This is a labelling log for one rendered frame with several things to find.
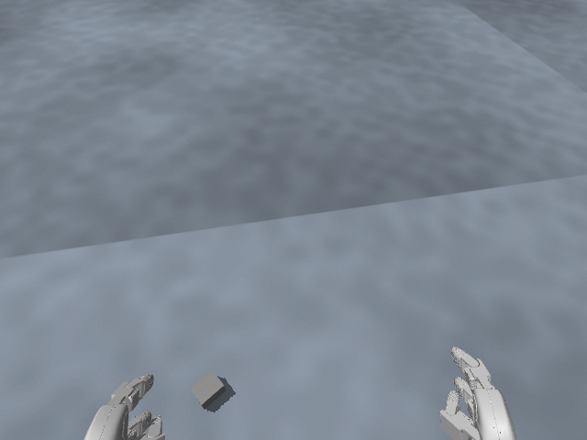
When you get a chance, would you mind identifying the right robot hand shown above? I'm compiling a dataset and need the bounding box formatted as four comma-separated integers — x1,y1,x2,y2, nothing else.
440,346,516,440

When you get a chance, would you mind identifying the left robot hand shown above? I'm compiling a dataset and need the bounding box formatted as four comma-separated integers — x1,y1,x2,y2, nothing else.
84,374,165,440

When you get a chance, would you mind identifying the small box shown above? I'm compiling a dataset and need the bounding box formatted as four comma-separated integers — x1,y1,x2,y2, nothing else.
191,370,226,409

